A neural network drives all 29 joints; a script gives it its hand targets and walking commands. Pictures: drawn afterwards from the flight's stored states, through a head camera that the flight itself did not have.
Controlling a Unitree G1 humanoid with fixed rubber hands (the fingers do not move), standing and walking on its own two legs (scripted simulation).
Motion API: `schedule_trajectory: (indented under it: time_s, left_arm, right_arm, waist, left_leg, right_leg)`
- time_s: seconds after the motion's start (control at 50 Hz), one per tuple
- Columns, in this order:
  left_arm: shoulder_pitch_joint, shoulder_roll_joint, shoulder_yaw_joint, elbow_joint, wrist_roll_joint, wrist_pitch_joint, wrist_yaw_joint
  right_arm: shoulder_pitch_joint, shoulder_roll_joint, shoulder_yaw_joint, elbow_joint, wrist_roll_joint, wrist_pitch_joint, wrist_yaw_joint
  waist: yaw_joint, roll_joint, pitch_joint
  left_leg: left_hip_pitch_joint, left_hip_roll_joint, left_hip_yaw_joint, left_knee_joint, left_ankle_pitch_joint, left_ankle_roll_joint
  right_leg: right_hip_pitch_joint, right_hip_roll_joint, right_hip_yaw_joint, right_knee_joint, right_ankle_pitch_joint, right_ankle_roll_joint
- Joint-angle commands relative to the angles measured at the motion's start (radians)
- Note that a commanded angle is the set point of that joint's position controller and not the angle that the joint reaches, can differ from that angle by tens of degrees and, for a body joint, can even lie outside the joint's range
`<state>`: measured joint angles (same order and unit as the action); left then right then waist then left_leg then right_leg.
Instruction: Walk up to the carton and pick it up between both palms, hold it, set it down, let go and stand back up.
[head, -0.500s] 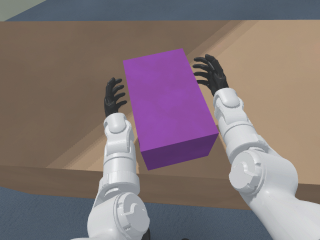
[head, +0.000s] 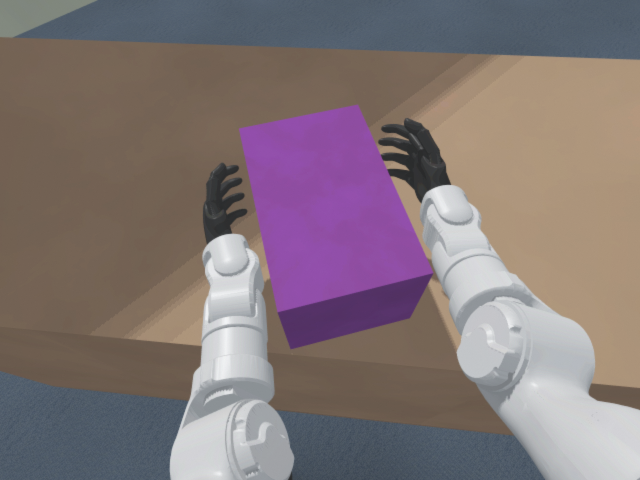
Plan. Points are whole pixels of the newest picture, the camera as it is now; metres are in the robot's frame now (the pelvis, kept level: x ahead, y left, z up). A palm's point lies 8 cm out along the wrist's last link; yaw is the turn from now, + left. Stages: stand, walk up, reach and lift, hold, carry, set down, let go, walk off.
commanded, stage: reach and lift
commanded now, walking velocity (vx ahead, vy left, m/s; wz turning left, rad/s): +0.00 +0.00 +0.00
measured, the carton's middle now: (325, 224) +0.44 +0.07 +0.00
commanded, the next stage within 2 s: none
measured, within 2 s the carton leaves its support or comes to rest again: leaves its support in 0.96 s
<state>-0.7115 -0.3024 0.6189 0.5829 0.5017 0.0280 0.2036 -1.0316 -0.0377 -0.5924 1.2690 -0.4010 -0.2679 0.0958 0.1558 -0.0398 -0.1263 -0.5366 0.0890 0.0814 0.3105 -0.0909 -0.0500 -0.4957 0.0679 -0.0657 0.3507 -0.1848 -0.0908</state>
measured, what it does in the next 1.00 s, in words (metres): stands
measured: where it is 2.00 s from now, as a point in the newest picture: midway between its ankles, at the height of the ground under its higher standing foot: outside the picture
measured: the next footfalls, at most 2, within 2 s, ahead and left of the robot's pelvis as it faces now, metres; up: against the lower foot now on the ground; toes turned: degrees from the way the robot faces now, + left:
none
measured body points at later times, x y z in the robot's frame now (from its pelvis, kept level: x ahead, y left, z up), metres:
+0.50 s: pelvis +0.00 +0.01 +0.00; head +0.10 +0.01 +0.44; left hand +0.39 +0.20 +0.05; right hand +0.48 -0.05 +0.06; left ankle +0.01 +0.16 -0.74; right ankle -0.03 -0.06 -0.74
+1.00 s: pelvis -0.01 +0.02 +0.00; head +0.04 +0.01 +0.45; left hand +0.36 +0.20 +0.06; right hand +0.44 -0.05 +0.07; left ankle +0.01 +0.16 -0.74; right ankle -0.03 -0.06 -0.74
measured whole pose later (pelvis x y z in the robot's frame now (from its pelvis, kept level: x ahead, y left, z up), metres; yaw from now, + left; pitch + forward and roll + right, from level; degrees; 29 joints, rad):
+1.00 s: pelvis -0.01 +0.02 +0.00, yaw +1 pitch +11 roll +0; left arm -0.59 -0.25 0.49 0.62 0.34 0.04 0.23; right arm -0.89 -0.03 -0.30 1.23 -0.17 -0.25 -0.02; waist 0.10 0.00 -0.11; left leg -0.41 0.08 0.07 0.32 -0.10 -0.04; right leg -0.34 0.05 -0.09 0.31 -0.17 -0.07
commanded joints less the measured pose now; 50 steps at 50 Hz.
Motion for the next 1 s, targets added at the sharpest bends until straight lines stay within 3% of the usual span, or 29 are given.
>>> schedule_trajectory:
  time_s: [0.0,0.04,0.12,0.16,0.24,0.26,0.28,0.32,0.42,0.5,0.54,0.56,0.58,0.62,0.66,0.7,0.72,0.76,0.78,0.82,0.86,0.88,0.9,0.94,0.98]
  left_arm:
    - [-0.397,-0.350,-0.218,0.016,-0.001,-0.020,-0.069]
    - [-0.406,-0.351,-0.217,0.009,-0.008,-0.031,-0.076]
    - [-0.385,-0.340,-0.202,0.024,-0.004,-0.022,-0.081]
    - [-0.391,-0.363,-0.227,0.005,-0.010,-0.021,-0.076]
    - [-0.389,-0.343,-0.230,0.036,-0.025,-0.031,-0.076]
    - [-0.391,-0.353,-0.239,0.034,-0.025,-0.036,-0.074]
    - [-0.400,-0.360,-0.256,0.039,-0.029,-0.034,-0.073]
    - [-0.396,-0.369,-0.276,0.030,-0.034,-0.035,-0.067]
    - [-0.412,-0.372,-0.304,0.019,-0.053,-0.032,-0.071]
    - [-0.425,-0.381,-0.347,0.030,-0.087,-0.050,-0.074]
    - [-0.419,-0.375,-0.341,0.059,-0.088,-0.044,-0.077]
    - [-0.403,-0.373,-0.348,0.063,-0.092,-0.050,-0.079]
    - [-0.419,-0.388,-0.367,0.056,-0.094,-0.052,-0.078]
    - [-0.437,-0.387,-0.394,0.027,-0.104,-0.052,-0.076]
    - [-0.410,-0.396,-0.410,0.036,-0.114,-0.043,-0.084]
    - [-0.453,-0.398,-0.445,0.011,-0.133,-0.054,-0.089]
    - [-0.451,-0.375,-0.444,0.008,-0.141,-0.054,-0.098]
    - [-0.431,-0.386,-0.448,0.026,-0.145,-0.053,-0.109]
    - [-0.447,-0.394,-0.449,0.023,-0.136,-0.051,-0.105]
    - [-0.455,-0.378,-0.475,0.001,-0.146,-0.045,-0.106]
    - [-0.512,-0.388,-0.491,-0.030,-0.153,-0.040,-0.094]
    - [-0.544,-0.383,-0.521,-0.059,-0.174,-0.046,-0.093]
    - [-0.540,-0.388,-0.514,-0.048,-0.174,-0.051,-0.090]
    - [-0.517,-0.374,-0.512,-0.035,-0.165,-0.038,-0.095]
    - [-0.505,-0.356,-0.507,-0.015,-0.161,-0.016,-0.112]
  right_arm:
    - [-0.365,0.326,0.133,0.024,-0.057,-0.017,0.090]
    - [-0.350,0.334,0.137,0.053,-0.057,-0.021,0.092]
    - [-0.337,0.344,0.156,0.058,-0.046,-0.008,0.095]
    - [-0.337,0.341,0.155,0.087,-0.031,-0.011,0.098]
    - [-0.358,0.343,0.178,0.077,-0.026,-0.030,0.084]
    - [-0.370,0.341,0.190,0.073,-0.016,-0.035,0.086]
    - [-0.366,0.335,0.178,0.086,-0.020,-0.031,0.086]
    - [-0.361,0.356,0.205,0.076,-0.005,-0.037,0.083]
    - [-0.358,0.340,0.219,0.090,0.019,-0.030,0.080]
    - [-0.355,0.374,0.276,0.071,0.044,-0.042,0.066]
    - [-0.362,0.362,0.286,0.070,0.060,-0.038,0.060]
    - [-0.369,0.378,0.316,0.042,0.063,-0.046,0.058]
    - [-0.370,0.376,0.312,0.059,0.064,-0.046,0.057]
    - [-0.350,0.390,0.324,0.059,0.074,-0.036,0.053]
    - [-0.333,0.405,0.366,0.040,0.101,-0.032,0.037]
    - [-0.317,0.431,0.385,0.040,0.118,-0.030,0.025]
    - [-0.293,0.458,0.405,0.023,0.130,-0.017,0.017]
    - [-0.312,0.465,0.442,-0.032,0.145,-0.025,0.009]
    - [-0.332,0.457,0.441,-0.044,0.157,-0.033,0.012]
    - [-0.311,0.462,0.443,-0.061,0.166,-0.023,0.003]
    - [-0.343,0.452,0.436,-0.069,0.173,-0.015,0.007]
    - [-0.329,0.478,0.430,-0.094,0.167,-0.018,-0.001]
    - [-0.357,0.475,0.448,-0.109,0.174,-0.027,-0.001]
    - [-0.330,0.477,0.466,-0.121,0.195,-0.010,-0.006]
    - [-0.317,0.494,0.481,-0.153,0.204,0.019,-0.015]
  waist:
    - [0.035,-0.071,-0.545]
    - [0.025,-0.088,-0.528]
    - [0.037,-0.103,-0.494]
    - [0.036,-0.065,-0.512]
    - [0.030,-0.092,-0.526]
    - [0.044,-0.074,-0.532]
    - [0.028,-0.062,-0.538]
    - [0.040,-0.044,-0.563]
    - [0.019,-0.037,-0.553]
    - [0.006,-0.050,-0.587]
    - [0.008,-0.057,-0.547]
    - [0.023,-0.061,-0.568]
    - [0.013,-0.034,-0.581]
    - [-0.004,-0.036,-0.601]
    - [-0.012,-0.033,-0.590]
    - [-0.029,-0.023,-0.606]
    - [-0.042,-0.053,-0.584]
    - [-0.031,-0.050,-0.576]
    - [-0.012,-0.018,-0.561]
    - [-0.043,-0.013,-0.555]
    - [-0.033,0.002,-0.568]
    - [-0.070,-0.008,-0.607]
    - [-0.044,-0.010,-0.609]
    - [-0.064,-0.010,-0.554]
    - [-0.064,-0.023,-0.502]
  left_leg:
    - [0.209,-0.054,0.050,0.064,0.329,0.080]
    - [0.211,-0.051,0.047,0.056,0.326,0.081]
    - [0.182,-0.055,0.049,0.038,0.290,0.094]
    - [0.249,-0.048,0.045,0.056,0.352,0.080]
    - [0.209,-0.049,0.045,0.060,0.336,0.080]
    - [0.196,-0.047,0.044,0.053,0.327,0.077]
    - [0.213,-0.051,0.045,0.051,0.325,0.075]
    - [0.228,-0.053,0.046,0.068,0.361,0.073]
    - [0.261,-0.042,0.034,0.061,0.369,0.066]
    - [0.247,-0.049,0.035,0.070,0.378,0.063]
    - [0.258,-0.049,0.029,0.057,0.344,0.065]
    - [0.247,-0.050,0.032,0.067,0.366,0.064]
    - [0.257,-0.046,0.028,0.062,0.379,0.056]
    - [0.294,-0.045,0.030,0.072,0.403,0.058]
    - [0.305,-0.049,0.020,0.072,0.404,0.057]
    - [0.301,-0.056,0.015,0.068,0.388,0.054]
    - [0.304,-0.059,0.018,0.071,0.380,0.062]
    - [0.286,-0.059,0.011,0.054,0.344,0.059]
    - [0.298,-0.056,0.006,0.052,0.345,0.049]
    - [0.351,-0.057,0.003,0.059,0.353,0.042]
    - [0.393,-0.052,0.002,0.061,0.340,0.035]
    - [0.405,-0.057,0.003,0.078,0.359,0.031]
    - [0.407,-0.056,0.001,0.082,0.371,0.032]
    - [0.425,-0.060,0.002,0.074,0.342,0.038]
    - [0.401,-0.067,0.003,0.047,0.259,0.054]
  right_leg:
    - [0.346,-0.107,0.029,0.044,0.565,0.113]
    - [0.349,-0.101,0.018,0.056,0.596,0.113]
    - [0.383,-0.108,0.033,0.052,0.578,0.113]
    - [0.327,-0.088,0.010,0.048,0.552,0.098]
    - [0.377,-0.100,0.027,0.042,0.617,0.107]
    - [0.383,-0.099,0.025,0.051,0.609,0.106]
    - [0.367,-0.087,0.014,0.046,0.582,0.096]
    - [0.372,-0.087,0.018,0.044,0.599,0.090]
    - [0.340,-0.078,0.008,0.042,0.584,0.087]
    - [0.383,-0.079,0.014,0.055,0.692,0.093]
    - [0.380,-0.079,0.013,0.047,0.661,0.098]
    - [0.402,-0.082,0.021,0.054,0.703,0.102]
    - [0.392,-0.074,0.010,0.058,0.705,0.091]
    - [0.382,-0.061,0.012,0.046,0.668,0.084]
    - [0.416,-0.072,0.019,0.056,0.754,0.097]
    - [0.440,-0.069,0.017,0.062,0.743,0.101]
    - [0.473,-0.069,0.023,0.060,0.764,0.107]
    - [0.487,-0.076,0.025,0.073,0.814,0.119]
    - [0.458,-0.076,0.017,0.068,0.781,0.115]
    - [0.449,-0.063,0.013,0.043,0.711,0.106]
    - [0.394,-0.055,0.007,0.018,0.598,0.095]
    - [0.417,-0.050,0.003,0.018,0.615,0.098]
    - [0.414,-0.048,-0.001,0.024,0.634,0.099]
    - [0.440,-0.051,0.007,0.012,0.619,0.098]
    - [0.473,-0.062,0.019,0.011,0.577,0.116]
